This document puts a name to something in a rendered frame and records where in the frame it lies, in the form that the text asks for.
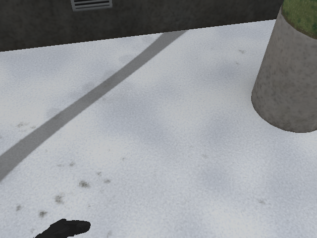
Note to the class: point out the left robot hand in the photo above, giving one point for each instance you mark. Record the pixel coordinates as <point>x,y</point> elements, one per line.
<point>65,228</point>

